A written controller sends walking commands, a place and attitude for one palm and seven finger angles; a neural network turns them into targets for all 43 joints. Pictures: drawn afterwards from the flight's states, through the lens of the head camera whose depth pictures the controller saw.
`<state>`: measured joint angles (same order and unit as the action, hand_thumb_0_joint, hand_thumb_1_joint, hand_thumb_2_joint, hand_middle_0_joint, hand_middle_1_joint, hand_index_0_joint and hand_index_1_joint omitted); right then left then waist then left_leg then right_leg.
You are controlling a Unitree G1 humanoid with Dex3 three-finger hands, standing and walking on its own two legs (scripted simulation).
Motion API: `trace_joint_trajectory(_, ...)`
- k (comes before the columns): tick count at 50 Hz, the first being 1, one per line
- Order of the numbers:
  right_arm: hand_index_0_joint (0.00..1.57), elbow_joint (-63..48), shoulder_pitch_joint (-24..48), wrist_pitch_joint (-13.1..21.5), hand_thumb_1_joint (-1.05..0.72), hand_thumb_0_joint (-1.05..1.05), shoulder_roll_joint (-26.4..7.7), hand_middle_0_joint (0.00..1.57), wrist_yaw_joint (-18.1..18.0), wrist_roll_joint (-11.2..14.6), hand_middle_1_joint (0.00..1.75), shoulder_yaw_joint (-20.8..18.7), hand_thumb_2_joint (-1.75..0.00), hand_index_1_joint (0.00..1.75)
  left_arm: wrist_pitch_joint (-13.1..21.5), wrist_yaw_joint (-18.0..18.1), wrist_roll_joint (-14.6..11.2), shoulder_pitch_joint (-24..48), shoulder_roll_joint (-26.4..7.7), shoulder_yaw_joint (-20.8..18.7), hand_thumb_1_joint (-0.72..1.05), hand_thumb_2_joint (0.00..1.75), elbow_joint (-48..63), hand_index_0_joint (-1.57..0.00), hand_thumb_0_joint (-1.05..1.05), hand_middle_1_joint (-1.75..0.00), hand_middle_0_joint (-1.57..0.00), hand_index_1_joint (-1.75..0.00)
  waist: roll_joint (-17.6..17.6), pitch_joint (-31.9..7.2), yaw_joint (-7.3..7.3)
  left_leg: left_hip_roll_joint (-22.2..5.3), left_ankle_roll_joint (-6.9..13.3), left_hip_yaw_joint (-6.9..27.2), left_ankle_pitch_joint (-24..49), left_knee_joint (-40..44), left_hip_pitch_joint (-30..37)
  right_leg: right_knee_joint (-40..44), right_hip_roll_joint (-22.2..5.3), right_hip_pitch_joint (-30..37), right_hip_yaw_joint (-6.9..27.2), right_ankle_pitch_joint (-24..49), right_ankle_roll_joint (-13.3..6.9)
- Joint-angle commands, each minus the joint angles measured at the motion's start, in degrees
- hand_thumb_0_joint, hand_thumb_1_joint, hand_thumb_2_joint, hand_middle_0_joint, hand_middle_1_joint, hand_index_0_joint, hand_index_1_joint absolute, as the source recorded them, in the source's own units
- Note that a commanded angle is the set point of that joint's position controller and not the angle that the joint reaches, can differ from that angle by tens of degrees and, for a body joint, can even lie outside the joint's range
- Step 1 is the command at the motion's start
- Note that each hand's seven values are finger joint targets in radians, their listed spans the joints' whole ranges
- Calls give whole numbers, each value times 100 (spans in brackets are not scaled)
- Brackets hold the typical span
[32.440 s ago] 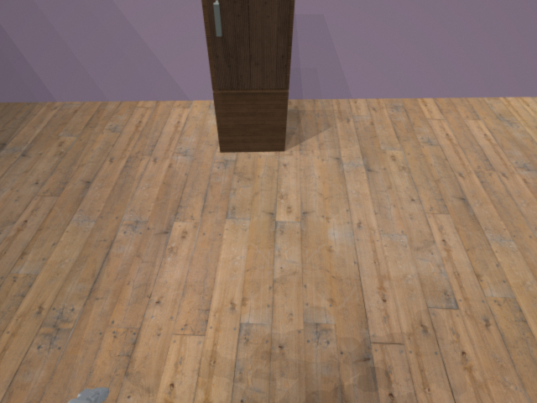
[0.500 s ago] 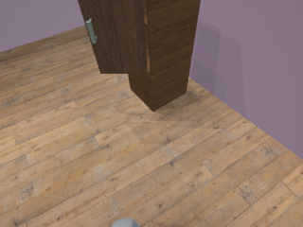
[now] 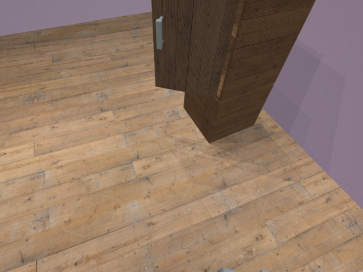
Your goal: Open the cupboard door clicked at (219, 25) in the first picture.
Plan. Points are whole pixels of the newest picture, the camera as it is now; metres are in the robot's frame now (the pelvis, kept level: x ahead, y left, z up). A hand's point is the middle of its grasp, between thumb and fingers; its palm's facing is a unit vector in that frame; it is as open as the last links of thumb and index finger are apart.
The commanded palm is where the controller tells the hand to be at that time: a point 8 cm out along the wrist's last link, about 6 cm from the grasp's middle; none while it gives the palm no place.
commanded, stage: take the last steps up to it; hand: left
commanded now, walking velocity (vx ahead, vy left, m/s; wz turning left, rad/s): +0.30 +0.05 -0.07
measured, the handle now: (160, 32) +1.00 +0.20 -0.02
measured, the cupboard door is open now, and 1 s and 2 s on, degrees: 51 51 51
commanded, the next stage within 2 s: come to a stop and stand still in 0.92 s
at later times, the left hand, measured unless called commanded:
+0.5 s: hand (137, 209) +0.28 +0.15 -0.16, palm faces -0.03 -0.98 -0.18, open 7.4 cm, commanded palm none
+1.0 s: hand (125, 181) +0.37 +0.21 -0.17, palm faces +0.02 -0.99 -0.16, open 7.4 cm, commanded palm none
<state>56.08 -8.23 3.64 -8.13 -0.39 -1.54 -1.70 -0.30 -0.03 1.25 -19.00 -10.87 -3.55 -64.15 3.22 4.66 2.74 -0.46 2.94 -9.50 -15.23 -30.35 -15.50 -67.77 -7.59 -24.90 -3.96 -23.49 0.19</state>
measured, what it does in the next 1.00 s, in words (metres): walks ahead: right foot, then left foot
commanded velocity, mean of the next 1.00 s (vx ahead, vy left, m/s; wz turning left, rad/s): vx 0.26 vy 0.04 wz -0.03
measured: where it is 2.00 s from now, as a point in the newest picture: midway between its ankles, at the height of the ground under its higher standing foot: (178, 226)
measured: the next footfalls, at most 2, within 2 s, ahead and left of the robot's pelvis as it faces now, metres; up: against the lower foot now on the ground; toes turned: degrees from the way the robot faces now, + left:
right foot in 0.38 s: +0.24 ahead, -0.10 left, +0.00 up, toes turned -9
left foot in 0.78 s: +0.47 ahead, +0.13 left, +0.00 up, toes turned +1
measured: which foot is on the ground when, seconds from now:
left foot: down 0.00-0.38, up 0.40-0.76, down 0.78-1.00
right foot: up 0.00-0.36, down 0.38-0.80, up 0.82-1.00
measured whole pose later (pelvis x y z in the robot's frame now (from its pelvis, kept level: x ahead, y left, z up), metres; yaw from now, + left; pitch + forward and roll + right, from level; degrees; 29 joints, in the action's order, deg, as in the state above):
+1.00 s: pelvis +0.35 +0.04 +0.01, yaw -3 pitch +0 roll +1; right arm 59.0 -12.5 4.0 -9.1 -1.8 -1.7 -1.9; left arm 0.9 -0.5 1.2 -15.3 -8.9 -2.8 -62.0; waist 1.8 2.6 1.4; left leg -0.9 2.2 -8.9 -12.5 -25.5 -12.9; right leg -56.6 -4.7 -26.1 -4.3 -21.8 -0.7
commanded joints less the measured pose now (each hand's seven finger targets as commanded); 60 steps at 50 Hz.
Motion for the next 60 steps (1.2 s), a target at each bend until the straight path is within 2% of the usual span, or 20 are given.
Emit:
trace_joint_trajectory(1,20,219,-1085,69,-90,0,-711,20,-96,29,30,-142,-90,30,133,-33,32,14,-51,-2,90,90,483,-20,0,-30,-20,-30,-901,-283,-191,-1505,682,1131,1764,1945,862,126,-85,-899,206,759,13)
trace_joint_trajectory(13,20,643,-1845,42,-90,0,-790,20,-103,-47,30,-99,-90,30,134,-103,13,1660,-124,40,90,90,1297,-20,0,-30,-20,-30,-584,244,-418,-1532,683,870,2370,1754,1289,2667,220,-493,-82,1041,-152)
trace_joint_trajectory(15,20,727,-1856,24,-90,0,-831,20,-110,-54,30,-97,-90,30,155,-110,17,1509,-156,27,90,90,1295,-20,0,-30,-20,-30,-606,111,-325,-1430,595,762,2796,1326,1289,3065,431,102,-263,906,-243)
trace_joint_trajectory(17,20,767,-1772,11,-90,0,-865,20,-111,15,30,-84,-90,30,236,-88,15,480,-347,-52,90,90,980,-20,0,-30,-20,-30,-362,-386,143,-1054,294,488,3344,-16,817,3733,620,1801,-318,1332,-420)
trace_joint_trajectory(18,20,674,-1653,33,-90,0,-783,20,-67,92,30,-93,-90,30,307,-31,41,-449,-768,-163,90,90,712,-20,0,-30,-20,-30,205,-890,503,-606,36,155,2481,-1371,-322,3879,-238,3312,785,1643,-799)
trace_joint_trajectory(19,20,495,-1723,66,-90,0,-568,20,-54,135,30,-87,-90,30,321,14,-10,-1096,-1285,-289,90,90,515,-20,0,-30,-20,-30,1192,-1332,538,163,-254,-36,-1357,-3244,-1712,4621,-1806,4382,2923,2598,-1560)
trace_joint_trajectory(20,20,448,-1280,4,-90,0,-746,20,-53,124,30,-122,-90,30,341,52,-82,-929,-1270,-275,90,90,537,-20,0,-30,-20,-30,896,-1208,570,-32,-217,762,-1787,-4160,-1934,5047,-1974,3685,3329,2304,-1709)
trace_joint_trajectory(22,20,338,-852,-75,-90,0,-513,20,-18,73,30,-153,-90,30,348,102,-91,-16,-776,-128,90,90,752,-20,0,-30,-20,-30,11,-272,122,-507,-246,1139,-799,-4085,-2058,5370,-1530,2237,2243,1595,-1342)
trace_joint_trajectory(25,20,568,-1358,-214,-90,0,-211,20,37,13,30,-105,-90,30,455,95,-39,271,-343,-22,90,90,730,-20,0,-30,-20,-30,312,-252,-292,-623,-408,866,-238,-3069,-1343,5648,-928,1416,894,1907,-953)
trace_joint_trajectory(33,20,139,-387,-145,-90,0,-172,20,183,20,30,-151,-90,30,501,20,25,-114,-571,-86,90,90,317,-20,0,-30,-20,-30,386,-25,-105,-410,-446,482,99,-852,-1053,5607,-904,1529,745,1446,-959)
trace_joint_trajectory(37,20,257,-754,-41,-90,0,-495,20,137,13,30,-163,-90,30,414,28,-14,-17,-651,-96,90,90,233,-20,0,-30,-20,-30,137,-94,-448,-105,-380,208,494,298,491,4758,-645,1068,387,1667,-670)
trace_joint_trajectory(38,20,418,-1262,-7,-90,0,-754,20,89,-2,30,-224,-90,30,392,4,-8,-29,-538,-67,90,90,241,-20,0,-30,-20,-30,-418,-331,-665,-262,-263,461,436,483,1380,3816,-344,588,195,1630,-543)
trace_joint_trajectory(39,20,540,-1962,30,-90,0,-1327,20,19,-84,30,-337,-90,30,379,-13,-41,-169,-276,-26,90,90,359,-20,0,-30,-20,-30,-1670,-762,-881,-1478,212,1949,665,766,2213,2303,324,-211,-397,461,-278)
trace_joint_trajectory(40,20,581,-2416,-34,-90,0,-1626,20,-52,-78,30,-373,-90,30,403,-9,-54,53,-173,40,90,90,582,-20,0,-30,-20,-30,-1945,-881,-993,-2345,787,3087,1217,1306,2388,834,715,-890,-356,-1115,-178)
trace_joint_trajectory(43,20,252,-1282,-26,-90,0,-1071,20,-114,-9,30,-185,-90,30,351,-27,-6,323,-242,24,90,90,544,-20,0,-30,-20,-30,-1212,-355,-543,-2090,831,2410,513,1673,894,-210,128,-1041,348,-243,-223)
trace_joint_trajectory(47,20,240,-995,55,-90,0,-854,20,-133,5,30,-74,-90,30,201,-49,4,-1,34,70,90,90,430,-20,0,-30,-20,-30,-1046,-455,-225,-1618,632,1193,1709,1712,464,899,87,-283,177,259,-68)
trace_joint_trajectory(51,20,297,-941,-24,-90,0,-883,20,-111,-15,30,-132,-90,30,179,-37,15,219,134,110,90,90,551,-20,0,-30,-20,-30,-765,-297,-213,-1502,665,1008,1238,1608,55,2449,281,584,-124,446,-16)
trace_joint_trajectory(54,20,369,-699,-116,-90,0,-745,20,-155,38,30,-50,-90,30,164,30,-6,-106,-16,107,90,90,380,-20,0,-30,-20,-30,-596,-250,65,-1114,236,717,1420,858,-348,3831,389,1658,-64,1614,36)
trace_joint_trajectory(57,20,503,-1180,-268,-90,0,-453,20,-84,130,30,-4,-90,30,200,121,-50,83,-911,99,90,90,395,-20,0,-30,-20,-30,374,-388,-256,-172,-430,411,-516,267,-44,4658,-1088,1492,1301,3464,-648)
trace_joint_trajectory(60,20,693,-1291,-440,-90,0,-516,20,-125,140,30,-41,-90,30,181,223,-80,441,-833,83,90,90,458,-20,0,-30,-20,-30,1132,-659,-272,-263,-483,494,-885,-311,107,4483,-993,1745,1059,5350,-889)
